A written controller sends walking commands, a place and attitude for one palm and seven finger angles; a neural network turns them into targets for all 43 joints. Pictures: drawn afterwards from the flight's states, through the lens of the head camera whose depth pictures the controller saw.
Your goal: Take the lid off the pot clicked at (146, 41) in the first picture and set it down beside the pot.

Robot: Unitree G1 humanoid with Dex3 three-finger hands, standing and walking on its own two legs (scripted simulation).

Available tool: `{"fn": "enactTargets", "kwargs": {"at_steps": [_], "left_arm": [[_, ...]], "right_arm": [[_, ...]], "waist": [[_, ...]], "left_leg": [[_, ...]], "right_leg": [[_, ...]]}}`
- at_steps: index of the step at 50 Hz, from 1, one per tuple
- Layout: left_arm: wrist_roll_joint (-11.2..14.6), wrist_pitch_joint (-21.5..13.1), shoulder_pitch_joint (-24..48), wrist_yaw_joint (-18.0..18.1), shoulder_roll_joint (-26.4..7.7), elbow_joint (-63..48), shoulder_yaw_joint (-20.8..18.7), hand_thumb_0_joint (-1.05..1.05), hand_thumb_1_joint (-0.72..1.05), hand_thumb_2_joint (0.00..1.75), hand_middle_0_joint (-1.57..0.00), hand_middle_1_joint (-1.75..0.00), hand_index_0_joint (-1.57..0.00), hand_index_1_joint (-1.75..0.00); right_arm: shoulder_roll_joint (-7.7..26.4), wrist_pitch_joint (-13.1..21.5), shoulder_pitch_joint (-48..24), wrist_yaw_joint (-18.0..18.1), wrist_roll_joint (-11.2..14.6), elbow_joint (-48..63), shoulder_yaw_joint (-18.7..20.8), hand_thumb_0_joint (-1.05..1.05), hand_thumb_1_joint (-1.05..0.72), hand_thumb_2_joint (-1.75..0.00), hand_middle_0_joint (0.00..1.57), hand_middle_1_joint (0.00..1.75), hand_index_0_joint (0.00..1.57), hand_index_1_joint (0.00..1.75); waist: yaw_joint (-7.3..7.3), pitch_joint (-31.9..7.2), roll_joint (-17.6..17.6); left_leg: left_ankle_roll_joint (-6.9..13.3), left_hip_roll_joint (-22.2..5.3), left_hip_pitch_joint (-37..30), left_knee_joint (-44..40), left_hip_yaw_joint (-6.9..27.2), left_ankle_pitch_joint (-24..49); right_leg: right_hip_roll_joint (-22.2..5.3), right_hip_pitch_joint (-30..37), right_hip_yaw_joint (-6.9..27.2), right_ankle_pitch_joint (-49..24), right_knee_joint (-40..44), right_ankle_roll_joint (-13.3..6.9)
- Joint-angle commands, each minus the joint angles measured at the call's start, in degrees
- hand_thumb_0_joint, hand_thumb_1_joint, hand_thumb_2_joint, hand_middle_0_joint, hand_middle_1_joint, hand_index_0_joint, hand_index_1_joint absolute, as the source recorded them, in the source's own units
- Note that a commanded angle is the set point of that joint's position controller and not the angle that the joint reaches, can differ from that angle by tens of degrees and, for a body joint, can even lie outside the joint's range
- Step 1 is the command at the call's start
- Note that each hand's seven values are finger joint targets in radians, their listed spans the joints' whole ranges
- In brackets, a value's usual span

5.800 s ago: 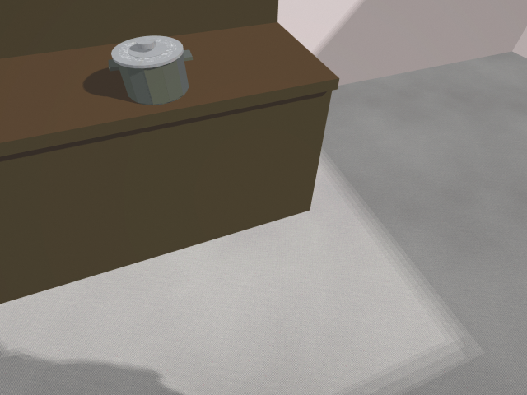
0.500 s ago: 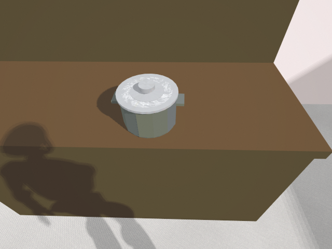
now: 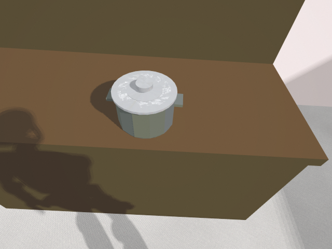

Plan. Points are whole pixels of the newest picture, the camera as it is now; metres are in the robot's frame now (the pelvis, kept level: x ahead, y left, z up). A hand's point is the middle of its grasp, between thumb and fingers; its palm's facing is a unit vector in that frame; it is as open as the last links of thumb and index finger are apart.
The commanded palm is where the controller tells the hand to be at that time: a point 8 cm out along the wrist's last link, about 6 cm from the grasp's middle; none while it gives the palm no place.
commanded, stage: look again from close up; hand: left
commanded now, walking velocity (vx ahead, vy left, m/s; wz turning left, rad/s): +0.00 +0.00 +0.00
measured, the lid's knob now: (144, 84) +0.54 +0.11 +0.10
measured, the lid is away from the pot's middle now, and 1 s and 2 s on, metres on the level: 0.00 0.00 0.00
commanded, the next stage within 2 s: shuffle to correct the standing spot in 0.14 s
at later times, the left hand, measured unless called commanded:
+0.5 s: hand out of the picture +0.00 +0.16 -0.18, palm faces +0.02 -0.98 -0.18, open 7.4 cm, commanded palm none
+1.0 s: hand out of the picture +0.09 +0.16 -0.19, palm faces +0.04 -0.99 -0.15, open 7.4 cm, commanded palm none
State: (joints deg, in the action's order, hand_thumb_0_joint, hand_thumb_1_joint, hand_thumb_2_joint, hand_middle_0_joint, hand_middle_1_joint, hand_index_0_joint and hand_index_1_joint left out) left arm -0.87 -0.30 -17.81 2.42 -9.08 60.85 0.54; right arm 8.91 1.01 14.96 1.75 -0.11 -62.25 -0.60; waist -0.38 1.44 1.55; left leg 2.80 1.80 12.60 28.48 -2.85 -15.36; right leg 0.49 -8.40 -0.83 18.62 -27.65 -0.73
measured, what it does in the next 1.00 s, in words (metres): steps on the spot: left foot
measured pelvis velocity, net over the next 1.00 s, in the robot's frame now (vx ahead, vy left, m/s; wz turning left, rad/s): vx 0.08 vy -0.01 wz -0.01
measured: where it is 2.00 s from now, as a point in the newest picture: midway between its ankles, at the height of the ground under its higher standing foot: outside the picture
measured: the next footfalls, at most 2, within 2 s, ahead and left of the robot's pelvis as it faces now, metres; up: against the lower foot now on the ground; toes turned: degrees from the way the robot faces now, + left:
left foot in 0.80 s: +0.13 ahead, +0.07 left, +0.00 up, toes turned +2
right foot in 1.08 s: +0.13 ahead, -0.16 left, +0.00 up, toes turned -1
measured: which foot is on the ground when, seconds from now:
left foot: down 0.00-0.60, up 0.62-0.78, down 0.80-1.00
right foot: down 0.00-0.80, up 0.82-1.00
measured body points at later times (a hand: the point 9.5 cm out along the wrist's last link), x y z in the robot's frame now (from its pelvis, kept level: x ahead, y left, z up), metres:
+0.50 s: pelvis +0.02 -0.01 +0.00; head +0.03 +0.00 +0.45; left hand +0.00 +0.21 -0.17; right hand +0.02 -0.23 -0.16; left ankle +0.00 +0.09 -0.74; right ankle -0.04 -0.11 -0.74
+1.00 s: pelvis +0.08 -0.01 +0.00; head +0.11 +0.02 +0.45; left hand +0.09 +0.21 -0.17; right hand +0.14 -0.24 -0.14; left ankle +0.09 +0.07 -0.74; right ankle +0.06 -0.14 -0.72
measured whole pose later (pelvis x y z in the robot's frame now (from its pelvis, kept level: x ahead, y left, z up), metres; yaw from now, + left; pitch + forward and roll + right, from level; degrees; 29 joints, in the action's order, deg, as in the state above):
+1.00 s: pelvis +0.08 -0.01 +0.00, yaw +0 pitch -2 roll -1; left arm -0.9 0.9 -14.6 2.6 -9.2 59.6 -0.8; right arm 8.0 1.0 10.0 2.7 -0.1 -59.9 0.8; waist -1.5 5.8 3.2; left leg 4.3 1.8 12.3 27.5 -3.7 -13.7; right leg -1.5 -14.6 -0.9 26.1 -39.3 0.1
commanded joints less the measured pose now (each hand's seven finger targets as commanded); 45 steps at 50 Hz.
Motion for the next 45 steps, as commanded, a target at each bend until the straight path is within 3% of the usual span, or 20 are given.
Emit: {"fn": "enactTargets", "kwargs": {"at_steps": [1,12,15,18,23,25,28,30,31,33,35,37,38,39,40,41,42,43,44,45], "left_arm": [[0.2,-0.9,-4.2,0.3,-5.7,-1.7,-1.0,0.0,0.9,0.9,-0.2,-0.3,-0.2,-0.3],[0.3,-1.0,-4.5,0.3,-5.7,-0.9,-0.7,0.0,0.9,0.9,-0.2,-0.3,-0.2,-0.3],[0.2,-0.8,-4.9,-0.2,-5.6,-0.5,-0.9,0.0,0.9,0.9,-0.2,-0.3,-0.2,-0.3],[-0.2,-0.5,-4.8,-0.7,-5.0,-0.7,-1.0,0.0,0.9,0.9,-0.2,-0.3,-0.2,-0.3],[-0.4,-0.9,-5.9,-1.0,-4.3,-0.6,-1.2,0.0,0.9,0.9,-0.2,-0.3,-0.2,-0.3],[-0.1,-1.2,-7.1,-1.0,-4.6,-0.2,-1.4,0.0,0.9,0.9,-0.2,-0.3,-0.2,-0.3],[0.0,-1.6,-9.5,-0.6,-6.0,0.6,-2.2,0.0,0.9,0.9,-0.2,-0.3,-0.2,-0.3],[0.0,-1.8,-13.1,-0.3,-7.8,1.2,-2.9,0.0,0.9,0.9,-0.2,-0.3,-0.2,-0.3],[-0.4,-2.0,-14.5,0.0,-7.1,1.3,-3.1,0.0,0.9,0.9,-0.2,-0.3,-0.2,-0.3],[-1.0,-2.3,-15.0,0.5,-6.5,1.5,-3.2,0.0,0.9,0.9,-0.2,-0.3,-0.2,-0.3],[-0.9,-2.3,-12.8,0.6,-6.9,0.5,-3.4,0.0,0.9,0.9,-0.2,-0.3,-0.2,-0.3],[-0.3,-2.4,-7.6,0.7,-6.0,0.0,-2.5,0.0,0.9,0.9,-0.2,-0.3,-0.2,-0.3],[0.4,-2.6,-5.3,0.6,-6.1,-0.5,-2.3,0.0,0.9,0.9,-0.2,-0.3,-0.2,-0.3],[1.1,-2.7,-5.4,0.4,-5.5,-1.0,-2.3,0.0,0.9,0.9,-0.2,-0.3,-0.2,-0.3],[2.0,-2.8,-5.2,0.2,-3.9,-1.8,-1.8,0.0,0.9,0.9,-0.2,-0.3,-0.2,-0.3],[1.9,-2.0,-6.6,0.6,-2.8,-2.0,-1.8,0.0,0.9,0.9,-0.2,-0.3,-0.2,-0.3],[0.9,-1.1,-5.5,0.8,-2.6,-1.6,-1.8,0.0,0.9,0.9,-0.2,-0.3,-0.2,-0.3],[0.7,0.0,-4.6,0.8,-2.2,-1.2,-1.7,0.0,0.9,0.9,-0.2,-0.3,-0.2,-0.3],[0.4,0.5,-4.7,0.7,-2.6,-1.3,-1.7,0.0,0.9,0.9,-0.2,-0.3,-0.2,-0.3],[0.5,0.7,-5.1,0.4,-2.9,-1.5,-1.7,0.0,0.9,0.9,-0.2,-0.3,-0.2,-0.3]], "right_arm": [[5.5,1.2,2.2,0.3,-0.1,2.2,1.2,0.0,-0.9,-0.9,0.2,0.3,0.2,0.3],[5.3,1.0,1.9,0.3,0.0,1.2,1.2,0.0,-0.9,-0.9,0.2,0.3,0.2,0.3],[5.3,0.9,2.6,0.1,-0.2,0.8,1.4,0.0,-0.9,-0.9,0.2,0.3,0.2,0.3],[6.2,0.5,2.5,-0.2,-0.5,0.9,2.0,0.0,-0.9,-0.9,0.2,0.3,0.2,0.3],[6.6,0.7,3.5,-0.2,-0.4,1.4,2.7,0.0,-0.9,-0.9,0.2,0.3,0.2,0.3],[5.7,1.1,3.3,-0.2,-0.4,1.6,2.7,0.0,-0.9,-0.9,0.2,0.3,0.2,0.3],[3.6,1.5,2.3,0.0,-0.3,2.4,2.5,0.0,-0.9,-0.9,0.2,0.3,0.2,0.3],[2.4,1.4,-0.2,-0.1,-0.4,3.5,2.7,0.0,-0.9,-0.9,0.2,0.3,0.2,0.3],[2.8,1.5,-3.0,-0.1,-0.5,4.5,2.9,0.0,-0.9,-0.9,0.2,0.3,0.2,0.3],[2.4,1.7,-5.4,-0.2,-0.4,5.4,3.2,0.0,-0.9,-0.9,0.2,0.3,0.2,0.3],[1.4,1.6,-5.0,-0.4,-0.1,5.5,3.1,0.0,-0.9,-0.9,0.2,0.3,0.2,0.3],[-0.5,1.5,0.1,0.0,0.1,3.1,2.1,0.0,-0.9,-0.9,0.2,0.3,0.2,0.3],[0.0,1.7,6.0,0.3,0.2,1.1,2.0,0.0,-0.9,-0.9,0.2,0.3,0.2,0.3],[3.7,2.2,10.1,0.9,-0.1,0.4,2.6,0.0,-0.9,-0.9,0.2,0.3,0.2,0.3],[6.9,2.2,12.6,1.1,-0.1,0.4,3.4,0.0,-0.9,-0.9,0.2,0.3,0.2,0.3],[7.1,1.3,10.2,1.0,0.1,1.2,2.9,0.0,-0.9,-0.9,0.2,0.3,0.2,0.3],[5.9,1.2,6.7,1.0,-0.1,1.6,2.4,0.0,-0.9,-0.9,0.2,0.3,0.2,0.3],[4.6,1.3,3.3,1.3,-0.2,1.9,1.8,0.0,-0.9,-0.9,0.2,0.3,0.2,0.3],[4.1,1.1,0.9,1.3,-0.2,2.7,1.5,0.0,-0.9,-0.9,0.2,0.3,0.2,0.3],[4.2,0.9,-0.9,1.2,-0.3,3.3,1.6,0.0,-0.9,-0.9,0.2,0.3,0.2,0.3]], "waist": [[-0.07,1.3,-2.1],[-0.09,1.6,-0.9],[0.02,1.6,-0.9],[0.14,5.1,-4.1],[-0.19,6.0,-5.6],[-0.66,4.5,-2.7],[-1.05,3.1,6.3],[-2.59,4.0,12.4],[-3.5,5.1,10.3],[-3.62,5.6,5.0],[-2.55,4.1,2.7],[2.11,3.1,1.7],[4.57,0.4,1.6],[5.52,-3.3,-2.7],[5.42,-7.6,-10.1],[3.23,-6.1,-9.1],[2.21,-0.7,-7.8],[0.44,3.0,-11.5],[-0.58,5.5,-12.3],[-1.39,6.5,-10.3]], "left_leg": [[0.2,-6.9,-2.5,-5.1,7.7,13.3],[-0.1,-7.1,-3.8,-5.8,7.3,13.5],[0.6,-7.5,-3.8,-6.6,7.6,4.9],[1.6,-8.7,-1.0,-9.8,10.4,-6.4],[3.5,-10.8,0.2,-10.3,13.3,-5.4],[3.2,-9.9,0.3,-7.1,11.3,-0.6],[0.7,-4.4,6.1,4.7,2.8,3.9],[-1.1,-1.4,15.1,14.3,-1.9,-7.9],[-1.3,-1.6,20.1,19.1,-1.3,-14.5],[-1.0,-2.7,24.4,23.0,-0.1,-17.3],[-1.0,-2.5,20.8,17.9,-0.9,-15.3],[-1.5,-0.2,4.6,4.2,-2.1,-4.0],[-1.0,-0.2,-4.8,-2.7,-1.0,9.3],[2.5,-8.1,-14.9,-2.3,7.6,29.8],[9.3,-19.2,-19.1,-3.5,18.6,50.5],[13.0,-22.9,-12.8,-6.5,19.4,56.9],[11.3,-20.5,-5.7,-7.7,13.6,54.8],[10.0,-19.4,-1.0,-9.0,13.8,49.7],[9.4,-18.0,2.5,-10.4,13.4,43.1],[9.1,-17.2,3.3,-11.0,13.4,39.1]], "right_leg": [[-5.6,-3.7,5.1,-12.4,4.7,-1.9],[-6.1,-3.2,5.2,-13.6,5.8,-1.8],[-4.9,-3.5,4.0,-5.0,5.3,-2.0],[-3.5,-6.7,2.7,2.5,3.6,-2.3],[-2.4,-7.3,0.7,1.1,0.4,-2.4],[-3.1,-5.1,1.9,-2.0,1.6,-2.9],[-7.8,2.2,9.8,-11.0,6.1,-5.4],[-14.0,9.1,16.7,-24.3,8.8,-10.2],[-16.0,11.9,19.5,-32.3,8.5,-13.1],[-16.5,15.3,17.9,-42.5,6.6,-15.6],[-14.6,14.5,14.2,-45.6,4.7,-14.1],[-10.3,4.5,7.7,-54.1,-0.4,-9.2],[-7.6,1.6,5.0,-55.0,-6.4,-6.0],[-3.5,-5.6,2.9,-42.9,-14.8,-2.4],[0.2,-10.0,0.0,-6.9,-24.3,-0.1],[0.6,-8.8,2.4,16.2,-27.7,-0.3],[-1.0,-6.9,3.3,17.9,-26.0,-0.8],[-2.4,-6.7,3.5,16.5,-23.5,-0.1],[-3.2,-6.3,2.6,15.5,-21.5,0.3],[-3.4,-6.0,2.2,14.5,-18.0,0.3]]}}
